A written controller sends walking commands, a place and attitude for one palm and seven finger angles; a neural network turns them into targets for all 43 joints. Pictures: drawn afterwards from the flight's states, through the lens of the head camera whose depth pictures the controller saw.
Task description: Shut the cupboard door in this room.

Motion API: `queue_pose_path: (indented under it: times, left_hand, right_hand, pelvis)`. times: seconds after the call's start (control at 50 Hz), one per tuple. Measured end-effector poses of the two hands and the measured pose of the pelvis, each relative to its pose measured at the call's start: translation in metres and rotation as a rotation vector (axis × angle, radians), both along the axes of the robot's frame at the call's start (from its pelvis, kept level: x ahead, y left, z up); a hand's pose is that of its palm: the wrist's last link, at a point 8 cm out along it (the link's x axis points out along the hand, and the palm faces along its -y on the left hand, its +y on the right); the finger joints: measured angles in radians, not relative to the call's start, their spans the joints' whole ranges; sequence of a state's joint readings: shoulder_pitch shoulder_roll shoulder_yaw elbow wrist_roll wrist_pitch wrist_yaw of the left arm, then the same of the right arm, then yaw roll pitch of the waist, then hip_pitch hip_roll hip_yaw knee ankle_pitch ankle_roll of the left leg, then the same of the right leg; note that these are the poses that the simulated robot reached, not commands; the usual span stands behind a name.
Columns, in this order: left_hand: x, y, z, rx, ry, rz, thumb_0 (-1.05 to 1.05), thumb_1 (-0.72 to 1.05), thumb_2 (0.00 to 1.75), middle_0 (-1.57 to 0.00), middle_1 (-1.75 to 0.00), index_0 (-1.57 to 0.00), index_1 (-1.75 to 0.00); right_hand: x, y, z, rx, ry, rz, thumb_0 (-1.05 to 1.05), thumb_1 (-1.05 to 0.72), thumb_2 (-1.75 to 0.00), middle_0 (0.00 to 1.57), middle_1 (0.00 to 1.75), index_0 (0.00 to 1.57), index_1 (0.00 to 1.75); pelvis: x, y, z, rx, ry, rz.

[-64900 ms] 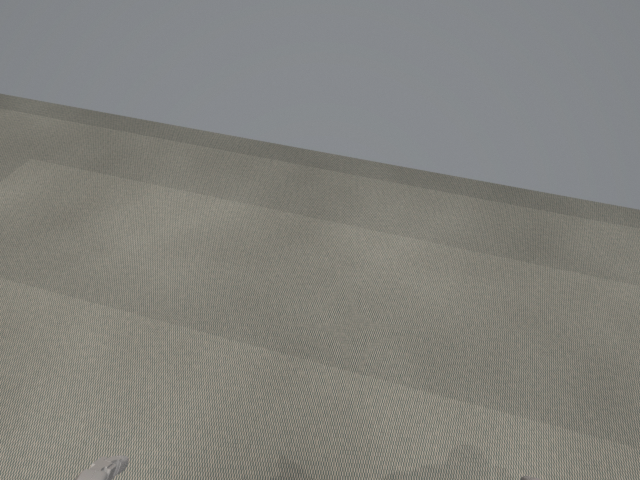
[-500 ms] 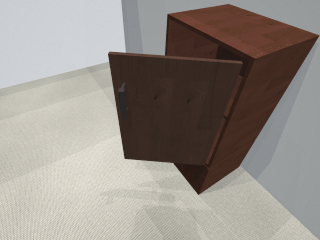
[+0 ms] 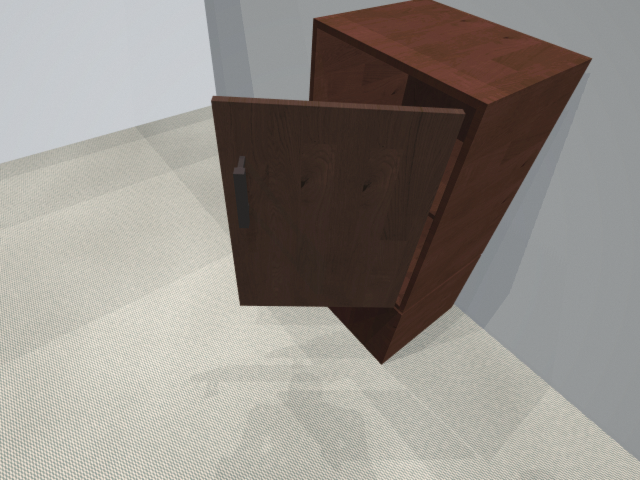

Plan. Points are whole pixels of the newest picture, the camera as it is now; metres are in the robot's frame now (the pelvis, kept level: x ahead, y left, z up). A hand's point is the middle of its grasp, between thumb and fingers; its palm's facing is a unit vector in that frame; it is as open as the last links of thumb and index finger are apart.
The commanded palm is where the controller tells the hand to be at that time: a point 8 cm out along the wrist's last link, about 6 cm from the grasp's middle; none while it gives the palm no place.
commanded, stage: come to a stop and stand still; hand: left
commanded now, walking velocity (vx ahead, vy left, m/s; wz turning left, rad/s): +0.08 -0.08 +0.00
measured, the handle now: (243, 192) +0.61 +0.16 +0.00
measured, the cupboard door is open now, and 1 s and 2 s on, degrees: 53 53 53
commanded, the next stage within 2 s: look again from close up in 0.76 s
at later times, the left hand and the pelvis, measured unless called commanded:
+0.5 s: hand out of the picture +0.02 +0.12 -0.19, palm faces -0.02 -0.98 -0.18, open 7.3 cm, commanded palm none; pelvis +0.01 -0.05 -0.01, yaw -1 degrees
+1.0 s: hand out of the picture -0.02 +0.09 -0.18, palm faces +0.03 -0.99 -0.13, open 7.4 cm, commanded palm none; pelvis +0.01 -0.06 +0.00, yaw -1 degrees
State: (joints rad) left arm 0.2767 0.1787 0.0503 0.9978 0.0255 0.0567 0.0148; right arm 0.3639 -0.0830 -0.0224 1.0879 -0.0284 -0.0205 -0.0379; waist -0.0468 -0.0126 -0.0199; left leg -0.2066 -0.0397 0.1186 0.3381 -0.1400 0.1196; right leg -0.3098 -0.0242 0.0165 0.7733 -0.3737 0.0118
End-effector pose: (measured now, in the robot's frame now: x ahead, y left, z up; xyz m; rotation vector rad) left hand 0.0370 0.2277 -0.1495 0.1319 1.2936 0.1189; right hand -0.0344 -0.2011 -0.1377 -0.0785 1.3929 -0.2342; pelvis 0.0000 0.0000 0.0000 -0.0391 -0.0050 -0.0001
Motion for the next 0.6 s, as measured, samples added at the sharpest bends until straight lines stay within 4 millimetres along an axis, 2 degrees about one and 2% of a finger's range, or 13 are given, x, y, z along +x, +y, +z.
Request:
queue_pose_path:
  times: [0.1,0.18,0.24,0.3,0.38,0.46,0.6]
  left_hand:
    - [0.016,-0.006,0.004,-0.006,-0.006,-0.052,0.01,0.91,0.9,-0.2,-0.3,-0.2,-0.3]
    - [0.028,-0.018,0.006,-0.013,-0.029,-0.07,0.01,0.91,0.9,-0.2,-0.3,-0.2,-0.3]
    - [0.032,-0.03,0.007,-0.014,-0.049,-0.065,0.01,0.91,0.9,-0.2,-0.3,-0.2,-0.3]
    - [0.028,-0.04,0.002,0.006,-0.064,-0.04,0.01,0.91,0.9,-0.2,-0.3,-0.2,-0.3]
    - [0.01,-0.044,0.001,0.034,-0.02,-0.019,0.0,0.94,0.9,-0.2,-0.3,-0.2,-0.3]
    - [-0.012,-0.052,-0.004,0.024,0.056,-0.019,0.0,0.93,0.9,-0.2,-0.3,-0.2,-0.3]
    - [-0.043,-0.077,-0.006,-0.023,0.145,0.017,0.01,0.91,0.9,-0.2,-0.3,-0.2,-0.3]
  right_hand:
    - [-0.036,-0.01,0.007,-0.018,0.076,-0.053,0.01,-0.91,-0.9,0.2,0.3,0.2,0.3]
    - [-0.062,-0.025,0.012,-0.03,0.145,-0.074,0.01,-0.91,-0.9,0.2,0.3,0.2,0.3]
    - [-0.075,-0.037,0.011,-0.029,0.19,-0.078,0.01,-0.91,-0.9,0.2,0.3,0.2,0.3]
    - [-0.078,-0.05,0.004,-0.018,0.218,-0.076,0.01,-0.91,-0.9,0.2,0.3,0.2,0.3]
    - [-0.062,-0.06,-0.005,-0.003,0.207,-0.049,0.01,-0.91,-0.9,0.2,0.3,0.2,0.3]
    - [-0.031,-0.058,-0.01,0.014,0.143,-0.031,0.01,-0.91,-0.9,0.19,0.3,0.2,0.3]
    - [0.025,-0.054,-0.014,0.032,0.058,0.041,0.02,-0.92,-0.9,0.2,0.3,0.2,0.3]
  pelvis:
    - [-0.006,-0.005,0.004,-0.01,0.016,-0.021]
    - [-0.008,-0.012,0.005,-0.01,0.018,-0.018]
    - [-0.007,-0.021,0.004,0.0,0.014,-0.011]
    - [-0.006,-0.033,-0.003,0.037,0.008,-0.013]
    - [0.0,-0.041,-0.006,0.021,-0.006,-0.009]
    - [0.008,-0.046,-0.006,0.025,-0.012,-0.017]
    - [0.015,-0.051,-0.005,0.032,-0.014,-0.014]
